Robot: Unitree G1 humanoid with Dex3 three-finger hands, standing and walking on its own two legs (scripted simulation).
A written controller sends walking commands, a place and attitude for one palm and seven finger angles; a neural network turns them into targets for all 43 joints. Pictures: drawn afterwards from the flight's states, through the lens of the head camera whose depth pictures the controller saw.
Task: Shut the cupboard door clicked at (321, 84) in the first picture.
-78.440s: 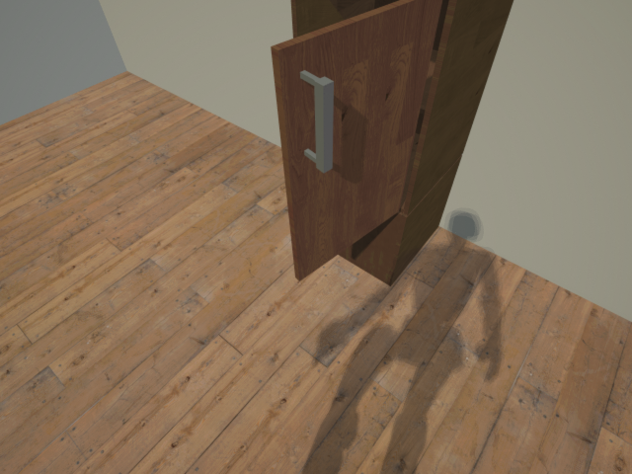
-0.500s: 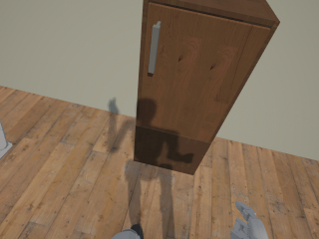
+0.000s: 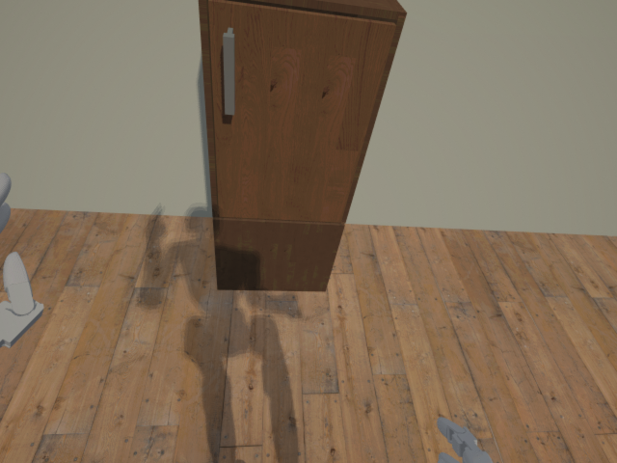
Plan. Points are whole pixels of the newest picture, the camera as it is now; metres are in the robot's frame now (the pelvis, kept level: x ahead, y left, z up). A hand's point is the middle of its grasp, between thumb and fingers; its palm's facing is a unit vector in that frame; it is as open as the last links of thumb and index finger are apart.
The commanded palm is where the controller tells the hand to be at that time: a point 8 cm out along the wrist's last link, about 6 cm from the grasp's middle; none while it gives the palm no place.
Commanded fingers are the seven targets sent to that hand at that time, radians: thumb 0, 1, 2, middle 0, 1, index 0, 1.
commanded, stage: stop stepping back and stand still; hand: left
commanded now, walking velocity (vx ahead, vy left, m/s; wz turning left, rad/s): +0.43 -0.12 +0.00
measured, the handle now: (230, 72) +0.85 +0.17 +0.11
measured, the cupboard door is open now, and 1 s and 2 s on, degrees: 0 0 0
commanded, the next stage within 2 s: let the arm hang, fingers relaxed in 0.64 s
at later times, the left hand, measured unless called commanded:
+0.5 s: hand out of the picture +0.12 +0.28 +0.17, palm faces +0.42 -0.84 -0.33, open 7.5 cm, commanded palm +0.06 +0.35 +0.17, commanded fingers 0.00 0.90 0.90 -0.20 -0.30 -0.20 -0.30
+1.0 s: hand out of the picture +0.02 +0.20 -0.16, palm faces +0.08 -0.98 -0.20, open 7.2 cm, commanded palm none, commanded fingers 0.00 0.90 0.90 -0.20 -0.30 -0.20 -0.30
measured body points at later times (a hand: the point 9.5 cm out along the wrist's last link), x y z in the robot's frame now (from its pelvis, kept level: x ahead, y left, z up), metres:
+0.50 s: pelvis -0.08 +0.04 -0.02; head -0.10 +0.06 +0.43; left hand +0.10 +0.32 +0.18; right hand +0.07 -0.21 -0.09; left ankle -0.06 +0.21 -0.75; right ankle -0.10 -0.06 -0.74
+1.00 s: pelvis -0.07 +0.03 -0.02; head -0.05 +0.02 +0.43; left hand +0.01 +0.25 -0.14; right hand +0.05 -0.21 -0.15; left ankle -0.05 +0.16 -0.72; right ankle -0.04 -0.04 -0.75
